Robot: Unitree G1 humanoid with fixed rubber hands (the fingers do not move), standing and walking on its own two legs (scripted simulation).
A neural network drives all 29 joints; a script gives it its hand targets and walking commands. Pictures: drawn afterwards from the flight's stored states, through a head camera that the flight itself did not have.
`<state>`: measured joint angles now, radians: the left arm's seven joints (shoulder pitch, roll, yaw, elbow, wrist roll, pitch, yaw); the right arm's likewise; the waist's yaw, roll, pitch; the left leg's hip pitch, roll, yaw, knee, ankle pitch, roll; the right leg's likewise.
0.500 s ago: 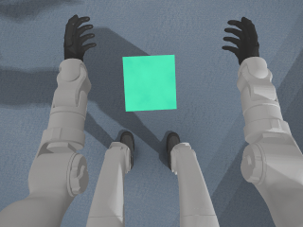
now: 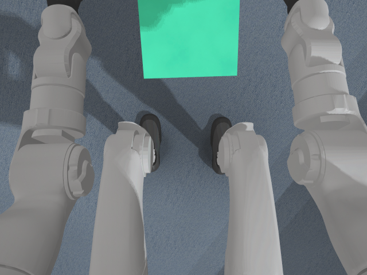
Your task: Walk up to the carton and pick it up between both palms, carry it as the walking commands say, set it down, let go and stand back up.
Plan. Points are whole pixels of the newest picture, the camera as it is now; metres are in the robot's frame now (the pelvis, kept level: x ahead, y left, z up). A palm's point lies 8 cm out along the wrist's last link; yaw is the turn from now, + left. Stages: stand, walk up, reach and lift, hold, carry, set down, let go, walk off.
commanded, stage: reach and lift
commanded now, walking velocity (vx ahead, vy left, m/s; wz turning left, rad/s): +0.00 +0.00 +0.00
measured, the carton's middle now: (187, 33) +0.51 -0.01 -0.39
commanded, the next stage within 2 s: none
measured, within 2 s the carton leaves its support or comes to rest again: neither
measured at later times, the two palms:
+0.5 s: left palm (102, 20) +0.52 +0.18 -0.30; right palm (275, 14) +0.54 -0.19 -0.30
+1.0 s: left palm (98, 16) +0.53 +0.19 -0.30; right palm (269, 12) +0.54 -0.18 -0.31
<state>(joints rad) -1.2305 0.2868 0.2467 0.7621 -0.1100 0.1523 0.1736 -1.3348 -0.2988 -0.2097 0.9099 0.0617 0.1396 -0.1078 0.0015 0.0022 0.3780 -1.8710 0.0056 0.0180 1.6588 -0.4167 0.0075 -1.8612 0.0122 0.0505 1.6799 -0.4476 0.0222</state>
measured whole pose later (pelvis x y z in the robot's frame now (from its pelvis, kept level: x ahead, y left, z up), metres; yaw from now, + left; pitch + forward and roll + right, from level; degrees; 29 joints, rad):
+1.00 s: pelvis -0.01 -0.01 -0.12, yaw +1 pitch +32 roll +0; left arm -1.44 0.39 0.05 1.01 -0.27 0.07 0.16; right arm -1.52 -0.39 -0.07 1.14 0.18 0.04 -0.11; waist 0.00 0.01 0.52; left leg -2.15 -0.01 0.00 2.05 -0.47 -0.01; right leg -2.13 0.01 0.03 2.08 -0.52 0.02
